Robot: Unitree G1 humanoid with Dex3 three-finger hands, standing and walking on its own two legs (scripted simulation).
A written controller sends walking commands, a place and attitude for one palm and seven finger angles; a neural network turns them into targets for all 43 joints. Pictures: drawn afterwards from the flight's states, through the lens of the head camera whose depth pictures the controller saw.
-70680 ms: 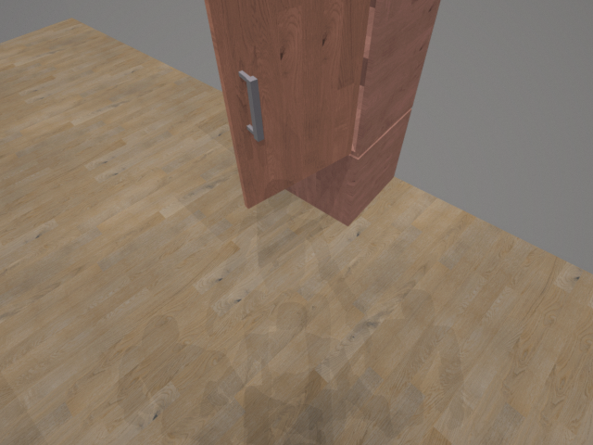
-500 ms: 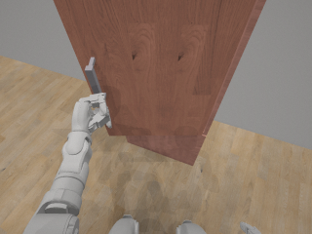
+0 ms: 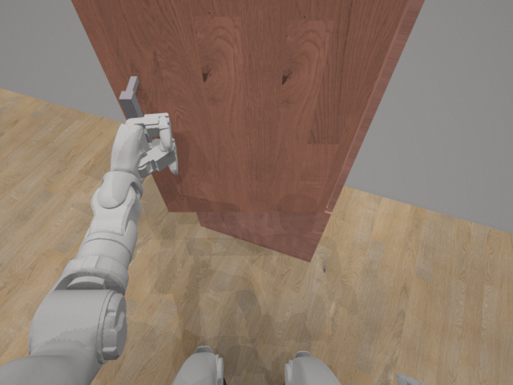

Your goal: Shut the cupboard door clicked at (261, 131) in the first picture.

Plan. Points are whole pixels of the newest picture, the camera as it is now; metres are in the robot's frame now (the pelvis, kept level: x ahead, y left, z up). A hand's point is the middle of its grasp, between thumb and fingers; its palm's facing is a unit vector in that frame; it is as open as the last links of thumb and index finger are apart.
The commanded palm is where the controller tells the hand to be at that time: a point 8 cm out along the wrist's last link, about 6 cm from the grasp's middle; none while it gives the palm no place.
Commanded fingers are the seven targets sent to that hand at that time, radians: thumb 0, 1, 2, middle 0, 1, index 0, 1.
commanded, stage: push the door shut along its arc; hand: left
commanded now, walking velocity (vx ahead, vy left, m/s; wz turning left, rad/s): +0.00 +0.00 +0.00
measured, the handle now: (144, 124) +0.52 +0.18 +0.08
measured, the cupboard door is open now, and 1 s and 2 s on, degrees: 20 8 0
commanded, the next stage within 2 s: pull the fist back off the door in 1.46 s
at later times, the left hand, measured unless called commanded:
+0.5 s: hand (183, 133) +0.50 +0.11 +0.08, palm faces -0.26 -0.97 -0.05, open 3.1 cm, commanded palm +0.50 +0.15 +0.08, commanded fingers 0.00 0.90 0.90 -1.30 -1.50 -1.30 -1.50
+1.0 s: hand (205, 106) +0.56 +0.08 +0.08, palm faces -0.33 -0.94 -0.04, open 2.9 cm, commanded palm +0.57 +0.12 +0.08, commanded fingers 0.00 0.90 0.90 -1.30 -1.50 -1.30 -1.50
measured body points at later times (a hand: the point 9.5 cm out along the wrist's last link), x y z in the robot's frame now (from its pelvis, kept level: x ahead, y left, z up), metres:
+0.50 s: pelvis -0.01 +0.01 -0.02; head +0.10 +0.02 +0.42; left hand +0.51 +0.17 +0.09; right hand +0.01 -0.26 -0.13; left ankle +0.05 +0.12 -0.66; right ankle +0.01 -0.11 -0.66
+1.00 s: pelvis -0.01 +0.01 -0.03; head +0.15 +0.01 +0.39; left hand +0.57 +0.13 +0.09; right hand -0.05 -0.25 -0.14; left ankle +0.05 +0.12 -0.66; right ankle +0.01 -0.11 -0.66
